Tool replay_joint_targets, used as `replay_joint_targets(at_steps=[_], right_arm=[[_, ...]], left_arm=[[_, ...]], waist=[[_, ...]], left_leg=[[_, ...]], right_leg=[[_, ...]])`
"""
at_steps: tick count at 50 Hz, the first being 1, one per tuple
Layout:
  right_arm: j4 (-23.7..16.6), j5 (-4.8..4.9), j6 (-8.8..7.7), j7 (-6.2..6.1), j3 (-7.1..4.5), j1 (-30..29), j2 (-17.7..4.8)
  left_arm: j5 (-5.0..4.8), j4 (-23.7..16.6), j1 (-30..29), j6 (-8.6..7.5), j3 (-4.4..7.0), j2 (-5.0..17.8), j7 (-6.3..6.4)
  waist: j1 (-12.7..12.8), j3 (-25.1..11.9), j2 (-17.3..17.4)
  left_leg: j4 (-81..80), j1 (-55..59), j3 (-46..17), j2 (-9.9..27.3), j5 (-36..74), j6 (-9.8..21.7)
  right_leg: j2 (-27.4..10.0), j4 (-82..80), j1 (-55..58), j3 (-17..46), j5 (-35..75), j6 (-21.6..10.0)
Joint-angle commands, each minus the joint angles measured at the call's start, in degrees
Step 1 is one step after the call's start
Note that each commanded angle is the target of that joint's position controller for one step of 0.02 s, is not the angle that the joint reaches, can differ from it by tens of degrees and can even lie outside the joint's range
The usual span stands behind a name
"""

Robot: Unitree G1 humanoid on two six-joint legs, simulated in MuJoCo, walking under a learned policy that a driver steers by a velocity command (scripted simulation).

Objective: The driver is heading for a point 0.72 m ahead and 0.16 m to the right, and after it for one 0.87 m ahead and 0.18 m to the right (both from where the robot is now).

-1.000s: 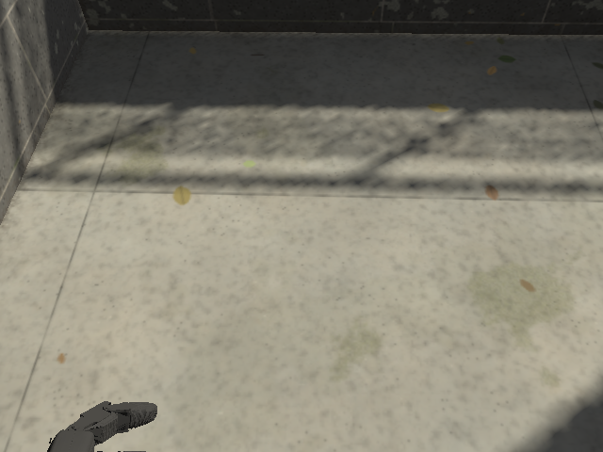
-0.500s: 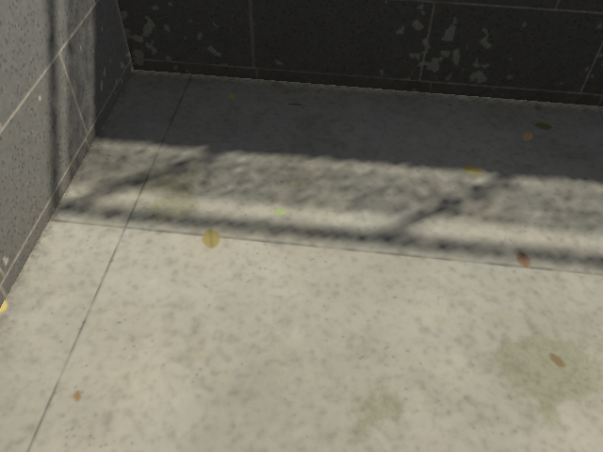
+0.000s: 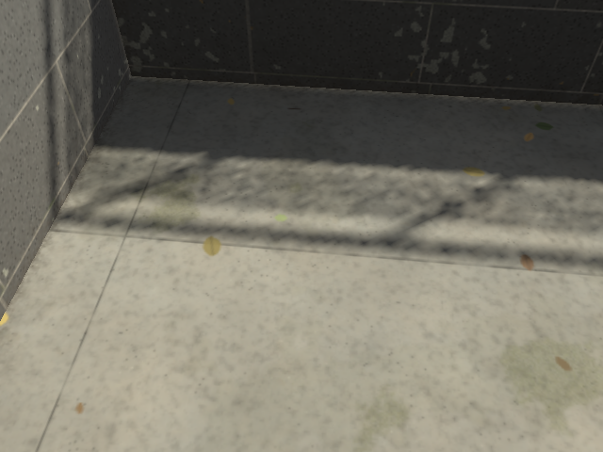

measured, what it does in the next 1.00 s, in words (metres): walks ahead: left foot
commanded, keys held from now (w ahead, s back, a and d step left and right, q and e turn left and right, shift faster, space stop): w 0.68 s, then w+e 0.32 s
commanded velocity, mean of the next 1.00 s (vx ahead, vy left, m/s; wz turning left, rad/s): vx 0.40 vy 0.00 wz -0.09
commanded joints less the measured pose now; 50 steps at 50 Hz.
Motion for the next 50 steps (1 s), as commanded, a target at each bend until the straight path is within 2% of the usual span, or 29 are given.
replay_joint_targets(at_steps=[1,3,7,8,10,11,12,13,14,16,17,19,23,25,29,31,32,33,34,35,36,37,38,39,41,42,44,47,50], right_arm=[[-0.9,0.49,-0.34,-0.30,-1.50,3.3,-6.7],[-1.2,1.13,-1.23,-0.41,-1.59,4.5,-7.2],[0.2,1.78,-3.44,0.17,-2.79,7.2,-10.9],[-0.1,1.85,-3.67,0.40,-2.65,6.0,-10.5],[-1.5,1.92,-3.75,0.87,-2.10,1.2,-9.1],[-3.3,2.09,-4.03,0.91,-1.59,-1.7,-7.5],[-5.4,1.81,-5.03,0.74,-1.10,-3.4,-5.0],[-6.5,2.22,-5.89,0.68,-1.33,-4.3,-5.9],[-6.1,2.98,-6.33,1.16,-1.69,-3.3,-7.3],[-5.3,2.66,-6.51,1.84,-1.59,-3.1,-6.4],[-5.4,2.05,-6.29,1.91,-2.04,-4.1,-7.0],[-5.8,1.61,-5.59,2.34,-2.09,-4.9,-6.1],[-9.0,1.37,-5.00,2.78,-0.61,-14.2,-3.1],[-10.1,1.77,-5.00,3.30,-0.28,-17.6,-3.5],[-12.0,2.13,-4.96,4.34,-0.34,-21.7,-5.8],[-11.9,1.92,-5.19,4.65,-1.06,-19.4,-7.8],[-10.9,1.77,-5.20,4.55,-1.91,-15.3,-9.5],[-8.0,1.87,-5.04,4.22,-3.23,-5.9,-11.6],[-5.4,1.50,-4.82,3.64,-4.37,5.3,-14.8],[-4.0,0.37,-4.63,3.76,-5.12,10.1,-19.7],[-4.2,0.64,-4.73,3.88,-3.65,9.4,-14.6],[-4.7,0.86,-5.09,3.77,-2.72,3.7,-12.0],[-5.6,0.76,-5.43,3.72,-2.05,-1.3,-10.1],[-5.6,0.21,-5.89,3.99,-1.62,-4.6,-8.5],[-4.8,-0.53,-6.54,4.31,-1.11,-7.2,-6.3],[-4.1,-0.53,-6.76,4.26,-1.17,-6.6,-6.3],[-3.0,-0.75,-7.00,3.68,-1.56,-5.3,-7.9],[-1.8,-1.02,-6.81,2.48,-1.82,-3.0,-9.1],[-1.7,-0.82,-6.55,1.62,-1.77,-2.1,-10.0]], left_arm=[[-0.69,-0.9,0.4,-0.41,1.52,7.0,0.28],[-1.08,-1.4,-0.4,-1.63,1.53,6.8,0.16],[-1.60,-2.6,-2.8,-5.31,1.29,4.2,-1.32],[-1.73,-2.4,-1.5,-5.83,1.24,4.0,-1.71],[-2.01,0.7,6.9,-6.35,1.76,4.7,-2.06],[-1.76,2.7,12.7,-6.49,2.78,8.0,-2.02],[-1.79,4.6,20.5,-6.56,4.45,13.6,-2.23],[-0.50,5.0,24.5,-6.93,3.82,13.3,-2.75],[0.04,3.8,20.0,-7.38,2.53,9.9,-2.84],[-0.17,1.5,14.7,-7.50,1.51,7.7,-3.06],[-0.16,1.0,13.5,-7.20,0.82,6.4,-3.03],[0.01,1.4,15.2,-6.33,0.23,5.5,-2.51],[0.14,0.8,16.7,-5.48,0.55,8.9,-0.84],[-0.16,0.8,18.0,-5.47,0.87,10.2,-0.63],[-1.18,1.7,20.0,-5.29,1.37,10.1,-0.70],[-1.01,1.3,19.0,-4.90,1.89,11.2,-0.75],[-0.82,1.0,18.2,-4.59,2.11,11.7,-0.80],[-0.44,0.6,17.6,-4.16,1.87,11.0,-0.83],[0.41,-0.8,17.2,-3.98,1.13,9.4,-0.87],[0.05,-1.7,24.5,-5.02,-1.20,0.6,-1.32],[-1.46,-0.9,22.3,-6.54,-0.28,4.8,-1.69],[-3.04,-3.2,16.4,-7.28,1.03,9.1,-1.80],[-3.09,-4.2,12.9,-7.40,1.22,9.6,-1.39],[-2.26,-4.4,11.7,-6.97,1.59,8.9,-0.88],[-1.86,-3.6,14.7,-4.94,1.88,6.3,-0.67],[-1.93,-3.6,15.2,-4.15,1.85,5.1,-0.68],[-1.81,-5.0,12.8,-3.19,2.24,5.3,-0.51],[-1.20,-7.2,7.9,-3.26,2.72,5.8,-0.89],[-0.88,-9.0,3.0,-3.82,2.52,5.3,-2.05]], waist=[[-0.1,0.4,1.4],[-0.8,4.4,1.9],[-1.4,6.6,10.6],[-0.4,6.9,10.6],[4.2,5.4,8.4],[6.2,4.2,2.1],[8.1,1.4,-12.1],[8.9,-1.1,-15.6],[5.6,0.5,-8.6],[2.9,1.8,-3.1],[2.3,2.2,-2.5],[2.0,2.0,-4.2],[3.5,3.7,-3.6],[4.2,4.0,-4.7],[3.6,5.8,-4.7],[1.1,3.5,-5.1],[-1.5,0.2,-5.8],[-6.1,-5.3,-5.6],[-10.4,-12.9,-2.0],[-6.6,-22.5,14.6],[-7.9,-23.2,13.3],[-6.6,-12.9,10.6],[-4.7,-8.3,6.0],[-2.7,-5.3,3.8],[0.6,-3.7,5.8],[1.1,-3.0,5.4],[1.5,-0.8,4.3],[0.7,0.7,2.8],[-0.6,1.5,2.3]], left_leg=[[-7.9,-8.2,-1.5,1.0,-14.2,3.8],[-10.2,-9.9,-5.1,3.3,-22.6,6.1],[-19.1,-3.2,-21.6,14.9,-22.9,12.5],[-18.7,-4.8,-22.1,15.7,-20.3,12.8],[-12.9,-10.4,-14.6,11.0,-11.3,9.4],[-3.4,-16.1,-6.7,5.5,-2.6,6.0],[16.3,-25.9,2.9,-1.7,2.2,1.8],[31.1,-35.2,-0.7,-3.0,-10.5,1.4],[38.7,-39.0,-4.0,0.6,-9.1,3.1],[38.4,-40.5,-2.9,5.2,0.9,5.1],[35.0,-38.4,-2.2,6.8,4.5,5.0],[29.5,-34.7,0.2,7.3,8.2,3.4],[12.0,-30.0,3.4,5.5,16.7,0.7],[5.6,-25.5,4.6,4.0,20.4,0.4],[-0.1,-24.3,3.1,3.9,21.2,2.7],[-1.5,-19.4,3.8,2.4,18.4,4.5],[-1.3,-13.0,5.1,0.7,16.6,5.7],[-1.3,-1.1,6.2,-1.0,15.8,7.4],[0.2,16.6,-2.3,6.5,13.3,10.4],[-7.8,35.0,-31.5,22.0,-2.1,19.3],[-16.2,32.8,-42.4,23.7,-8.8,19.1],[-16.9,24.3,-33.1,22.2,-7.5,15.7],[-18.2,15.1,-24.3,20.2,-1.5,13.9],[-20.0,7.6,-18.0,18.1,4.1,12.6],[-23.1,0.1,-9.5,14.9,8.9,11.0],[-24.2,-1.8,-6.9,14.6,10.8,11.4],[-26.0,-2.8,-2.8,14.5,13.7,11.8],[-26.6,0.2,1.6,14.4,17.3,11.5],[-27.0,1.8,7.0,13.3,20.1,10.0]], right_leg=[[-0.1,-4.4,2.6,1.0,-19.3,-3.3],[-0.5,-3.7,-2.1,1.8,-25.3,-4.1],[0.9,7.8,-9.4,-3.3,-8.9,-3.4],[0.1,6.7,-7.2,-2.7,-8.8,-4.3],[0.4,-1.4,6.0,-2.3,-7.8,-5.5],[-3.0,-6.5,12.9,5.4,-10.4,-7.4],[-12.2,-15.2,23.3,24.7,-12.9,-13.2],[-21.3,-21.6,28.9,41.7,-9.7,-18.3],[-21.7,-20.0,27.8,38.5,-7.6,-17.2],[-18.3,-20.7,24.2,26.7,-4.1,-13.9],[-16.3,-21.9,21.6,21.6,0.3,-12.2],[-13.3,-23.7,18.9,14.7,7.2,-11.0],[-11.0,-25.9,13.7,7.2,12.7,-10.5],[-10.9,-26.7,11.5,5.5,11.5,-10.2],[-14.4,-25.5,16.6,5.2,13.6,-9.5],[-15.2,-20.6,19.9,4.1,25.3,-8.3],[-14.5,-14.9,20.4,2.8,36.1,-7.4],[-12.0,-4.1,17.9,0.8,42.9,-6.0],[-9.2,12.7,6.3,-0.9,32.4,-4.2],[1.9,35.8,-15.0,-1.6,-4.4,-0.6],[1.7,44.6,-21.0,7.3,-17.6,-1.6],[-1.4,47.0,-25.8,6.8,-13.9,-2.8],[-4.8,44.8,-24.0,5.4,-8.2,-3.3],[-6.7,41.1,-21.1,5.0,-4.4,-3.3],[-8.8,37.0,-14.9,5.9,-1.2,-3.3],[-8.9,36.1,-14.5,5.7,-0.8,-3.1],[-8.8,33.6,-18.0,6.4,2.9,-2.6],[-7.8,25.8,-23.9,7.9,11.8,-1.7],[-6.8,16.0,-22.9,4.6,19.7,-1.4]])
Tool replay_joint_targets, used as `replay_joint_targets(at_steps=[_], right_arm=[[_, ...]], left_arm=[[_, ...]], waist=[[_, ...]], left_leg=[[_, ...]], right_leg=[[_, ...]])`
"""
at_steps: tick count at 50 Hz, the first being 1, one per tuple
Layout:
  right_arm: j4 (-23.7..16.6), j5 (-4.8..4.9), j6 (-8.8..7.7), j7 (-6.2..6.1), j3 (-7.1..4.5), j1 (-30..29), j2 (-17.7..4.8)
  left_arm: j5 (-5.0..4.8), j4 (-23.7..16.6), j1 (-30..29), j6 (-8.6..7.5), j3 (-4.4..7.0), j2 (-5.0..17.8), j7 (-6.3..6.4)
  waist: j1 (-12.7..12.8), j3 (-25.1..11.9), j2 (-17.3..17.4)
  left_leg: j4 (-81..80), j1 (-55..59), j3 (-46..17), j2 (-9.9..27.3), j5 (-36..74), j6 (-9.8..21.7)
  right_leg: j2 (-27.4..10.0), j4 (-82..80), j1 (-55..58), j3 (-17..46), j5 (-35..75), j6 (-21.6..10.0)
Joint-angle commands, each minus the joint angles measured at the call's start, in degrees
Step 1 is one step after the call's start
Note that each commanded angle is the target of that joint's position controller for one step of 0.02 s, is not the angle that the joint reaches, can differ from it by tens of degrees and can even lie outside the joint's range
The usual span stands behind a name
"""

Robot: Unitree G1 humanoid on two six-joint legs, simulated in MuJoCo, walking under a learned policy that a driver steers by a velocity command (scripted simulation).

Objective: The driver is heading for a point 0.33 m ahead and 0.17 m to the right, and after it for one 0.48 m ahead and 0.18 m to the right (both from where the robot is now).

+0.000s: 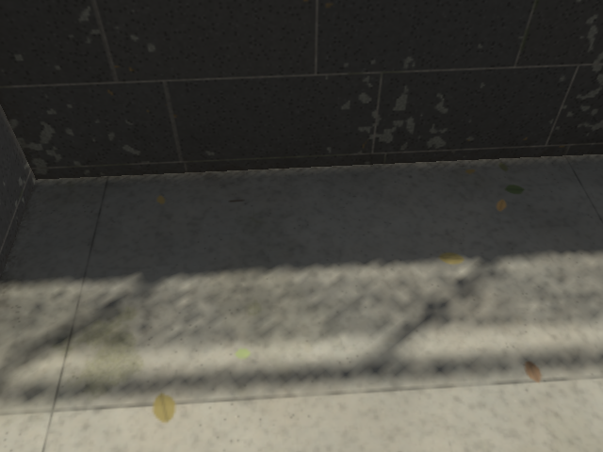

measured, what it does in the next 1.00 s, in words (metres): walks ahead, turning right: right foot, then left foot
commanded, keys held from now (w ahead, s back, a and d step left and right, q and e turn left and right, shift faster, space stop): w+e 0.44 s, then no key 0.56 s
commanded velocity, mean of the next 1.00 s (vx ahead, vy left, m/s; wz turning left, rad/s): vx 0.33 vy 0.00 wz -0.35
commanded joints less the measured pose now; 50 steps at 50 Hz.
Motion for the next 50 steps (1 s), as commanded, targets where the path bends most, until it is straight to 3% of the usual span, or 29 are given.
replay_joint_targets(at_steps=[1,5,8,10,11,12,13,14,15,16,17,18,19,24,26,30,33,34,35,36,37,38,39,40,42,44,47,49,50], right_arm=[[-4.1,0.29,-0.82,-1.11,-1.28,-4.0,-8.1],[-2.4,0.94,0.72,-1.47,-1.64,1.4,-9.2],[-2.6,1.53,2.25,-1.54,-2.17,1.6,-10.7],[-3.7,1.76,3.04,-2.00,-2.68,0.1,-12.5],[-4.2,1.75,3.55,-2.23,-2.86,-0.6,-13.2],[-4.8,2.00,3.74,-2.37,-2.70,-1.6,-13.2],[-6.4,0.71,2.91,-2.22,-1.79,-0.5,-10.8],[-9.4,0.52,0.51,-1.08,0.38,2.5,-3.4],[-10.8,2.73,-2.28,0.01,-0.61,-4.3,-8.6],[-12.4,4.24,-3.30,0.39,-0.76,-8.2,-9.2],[-11.9,3.37,-3.48,0.04,-0.70,-8.3,-8.7],[-11.4,1.90,-2.94,-0.45,-1.36,-8.2,-9.5],[-11.4,1.45,-2.02,-0.40,-1.67,-7.0,-9.6],[-14.3,0.16,0.08,-0.76,-0.98,-11.5,-6.7],[-14.9,0.08,-0.24,-0.37,-0.25,-14.7,-5.0],[-16.6,0.74,-0.61,0.72,-0.33,-18.6,-6.1],[-15.9,-0.12,-1.19,1.11,-1.31,-15.2,-8.7],[-14.7,-0.61,-1.55,1.08,-1.57,-11.6,-9.2],[-14.3,-1.57,-1.92,0.87,-1.94,-8.2,-11.4],[-14.7,-2.91,-1.64,0.64,-1.89,-5.5,-13.3],[-13.1,-1.31,-0.52,0.84,-1.07,-2.6,-8.7],[-13.6,0.55,0.39,1.26,-0.38,-3.9,-7.2],[-13.9,0.90,1.34,1.21,-0.35,-7.2,-7.3],[-14.3,0.56,2.06,1.20,0.28,-10.8,-6.2],[-14.6,-0.28,3.22,1.04,0.42,-15.9,-6.3],[-13.9,-0.62,3.76,0.70,0.05,-16.2,-6.8],[-12.6,0.40,4.11,0.13,0.08,-15.0,-6.7],[-11.8,0.86,4.43,-0.02,0.67,-14.2,-5.5],[-11.2,0.58,4.36,0.10,1.07,-13.1,-4.5]], left_arm=[[0.42,-3.7,-2.7,-0.53,-0.04,1.4,-1.12],[0.38,-7.9,-10.3,-0.59,-1.05,0.1,-2.62],[0.09,-11.1,-12.4,-0.56,-1.01,0.7,-3.90],[-0.04,-11.7,-8.7,-0.31,0.08,3.0,-4.29],[-0.32,-10.8,-2.6,-0.23,1.27,5.1,-4.24],[-0.46,-8.6,7.0,-0.19,3.27,8.7,-3.58],[-0.28,-7.0,15.0,0.50,5.18,14.6,-2.03],[-0.28,-8.9,11.9,0.16,5.29,17.9,-1.86],[0.64,-8.9,14.3,-0.12,3.83,13.2,-1.93],[0.81,-8.9,12.3,-0.66,3.06,9.9,-1.76],[0.44,-9.7,7.9,-1.14,2.46,7.9,-1.91],[0.48,-10.7,4.1,-1.35,1.85,5.8,-1.81],[0.92,-11.8,2.2,-1.35,1.38,4.9,-1.57],[0.80,-12.1,3.9,-1.28,2.25,8.7,0.25],[0.68,-11.6,5.5,-0.53,2.19,8.4,0.79],[0.58,-9.9,9.6,0.22,1.60,7.3,1.08],[1.04,-9.6,8.3,0.48,1.29,6.5,1.44],[1.04,-9.9,6.8,0.56,1.06,6.0,1.49],[1.65,-10.8,7.3,0.47,0.59,4.6,1.42],[1.66,-10.1,15.4,0.05,-0.27,2.3,1.35],[1.07,-8.6,20.0,0.27,-0.61,3.1,0.94],[0.55,-8.6,17.6,1.06,0.45,7.8,0.67],[0.07,-9.2,12.8,2.31,0.73,8.1,0.97],[0.42,-9.7,9.8,3.62,0.78,7.7,1.36],[0.95,-9.6,9.2,5.55,0.48,5.2,2.07],[1.48,-8.3,10.5,5.40,-0.23,2.7,2.43],[1.59,-6.8,11.0,4.73,-0.25,2.5,2.21],[2.51,-6.5,10.1,4.61,-0.29,2.5,1.92],[3.28,-7.5,8.6,4.53,-0.22,3.8,2.00]], waist=[[1.2,4.0,3.7],[-1.9,6.2,2.6],[-1.3,5.8,3.9],[1.7,1.5,7.1],[5.2,-2.0,8.1],[10.3,-7.0,7.1],[12.0,-12.9,-1.4],[5.6,-18.9,-12.4],[9.9,-20.8,-5.3],[9.3,-13.5,-3.1],[5.9,-7.8,2.9],[3.8,-5.5,3.3],[2.0,-4.1,2.7],[1.5,-0.2,0.8],[3.4,-0.9,-1.0],[6.0,-2.8,-3.5],[3.5,-4.1,-4.5],[1.2,-5.2,-3.8],[0.5,-9.5,-0.5],[2.4,-17.1,9.4],[1.8,-24.8,18.1],[1.0,-21.8,11.5],[1.3,-15.8,7.7],[1.9,-10.1,5.6],[4.3,-4.4,8.5],[4.3,-4.8,11.1],[4.5,-7.8,9.8],[4.8,-6.2,8.5],[4.2,-4.5,6.7]], left_leg=[[-8.8,-4.8,-4.1,16.2,11.4,5.6],[-5.8,5.2,-1.3,18.7,16.1,5.3],[0.0,10.5,0.8,20.3,29.0,4.5],[8.7,11.1,2.5,20.2,50.5,3.2],[17.5,9.9,3.1,19.5,57.6,2.4],[30.3,3.9,4.2,17.2,54.1,0.4],[49.1,-12.5,4.1,14.0,28.4,-2.2],[69.0,-36.5,-5.1,0.0,-20.4,-5.6],[71.6,-42.9,-16.3,2.4,-19.8,-3.6],[68.8,-45.9,-15.9,5.2,-15.2,-2.1],[62.4,-43.2,-15.5,8.1,-11.1,-1.8],[57.1,-38.8,-15.2,9.8,-9.0,-2.3],[55.0,-35.3,-15.3,10.7,-7.6,-2.9],[37.1,-32.5,-11.7,8.8,2.7,-7.2],[26.7,-27.3,-10.0,6.0,12.4,-6.9],[17.5,-24.0,-10.8,3.5,21.0,-5.0],[13.9,-22.1,-12.3,3.6,16.9,-1.9],[10.4,-17.3,-11.4,3.5,21.2,-0.7],[12.2,-7.5,-14.7,8.2,39.6,1.2],[16.8,10.3,-26.7,20.4,59.4,10.3],[15.3,16.2,-37.9,27.7,58.4,17.2],[12.9,11.8,-39.1,26.1,41.6,16.1],[10.6,6.1,-36.7,23.9,26.1,13.6],[7.4,-2.0,-33.5,21.5,15.4,11.8],[2.5,-15.0,-26.8,16.2,3.3,8.1],[1.8,-18.4,-21.5,13.1,4.5,7.6],[3.0,-16.9,-20.6,13.4,-0.7,7.6],[3.0,-20.0,-19.7,11.7,-12.4,4.4],[3.8,-21.9,-19.1,10.4,-17.7,1.5]], right_leg=[[-0.5,-7.8,1.7,-2.3,7.7,0.3],[-0.1,-14.7,-2.6,-5.5,4.9,-0.7],[1.8,-17.3,-1.2,-9.2,-3.4,-2.4],[6.0,-17.0,7.8,-13.2,-9.5,-4.5],[8.5,-17.6,16.0,-14.3,-11.2,-6.1],[10.5,-22.5,30.6,-13.2,-7.3,-8.5],[0.1,-23.0,49.0,3.3,-6.5,-12.5],[-13.5,-32.4,65.2,38.6,-14.3,-24.5],[-13.5,-37.3,66.7,40.0,-14.7,-22.8],[-11.3,-36.8,61.0,30.1,-10.9,-19.9],[-8.3,-37.1,51.0,22.3,-5.0,-17.5],[-6.1,-37.8,43.6,17.3,-0.3,-15.9],[-4.6,-39.4,38.5,15.1,2.1,-15.6],[-0.6,-40.5,27.9,6.1,17.5,-14.0],[2.9,-37.8,25.9,1.1,21.6,-10.7],[0.9,-34.3,30.8,4.3,14.9,-8.3],[-1.5,-27.2,37.0,8.2,16.0,-6.9],[0.2,-22.6,37.2,7.5,17.8,-5.5],[4.0,-14.6,34.3,6.0,12.4,-3.3],[9.2,0.8,21.9,4.2,-9.3,0.5],[11.0,11.7,16.3,3.6,-39.1,3.3],[8.8,15.5,13.7,5.8,-40.1,4.2],[7.0,17.6,10.9,3.9,-36.8,5.1],[5.4,14.6,10.4,2.0,-34.3,5.5],[3.4,3.1,17.3,-0.7,-30.3,5.6],[4.3,-5.6,24.1,-3.5,-27.3,5.5],[4.6,-17.1,30.6,-4.6,-15.9,4.2],[4.9,-24.3,35.1,-5.1,-10.4,2.5],[2.0,-26.4,35.6,-1.7,-9.8,1.1]])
